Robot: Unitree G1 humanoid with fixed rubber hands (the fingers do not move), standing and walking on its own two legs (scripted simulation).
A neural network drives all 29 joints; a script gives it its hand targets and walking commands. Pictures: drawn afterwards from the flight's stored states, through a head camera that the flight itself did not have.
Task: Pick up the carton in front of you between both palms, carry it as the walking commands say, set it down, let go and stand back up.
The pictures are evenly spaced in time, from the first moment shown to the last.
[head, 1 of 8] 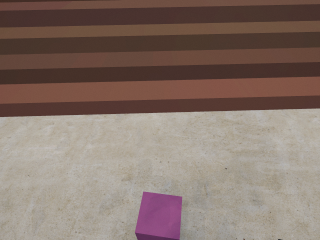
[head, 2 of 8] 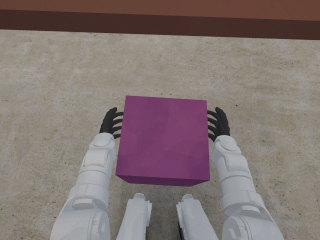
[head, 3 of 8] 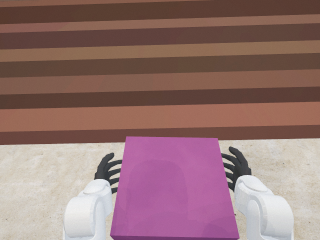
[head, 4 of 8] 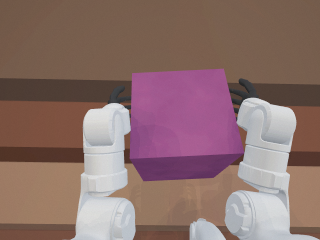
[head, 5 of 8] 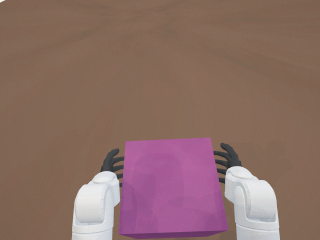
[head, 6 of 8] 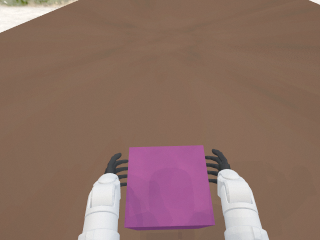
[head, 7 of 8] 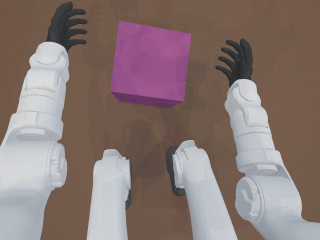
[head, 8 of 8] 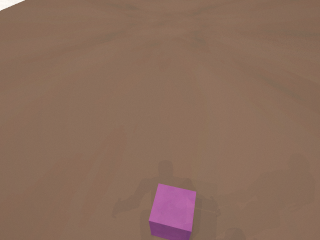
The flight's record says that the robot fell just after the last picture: no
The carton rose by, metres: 2.01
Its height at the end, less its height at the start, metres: +1.29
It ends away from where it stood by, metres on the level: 5.36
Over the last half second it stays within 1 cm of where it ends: yes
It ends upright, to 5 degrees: yes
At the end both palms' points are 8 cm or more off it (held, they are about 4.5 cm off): yes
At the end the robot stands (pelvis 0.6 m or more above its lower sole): yes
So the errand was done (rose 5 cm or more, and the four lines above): yes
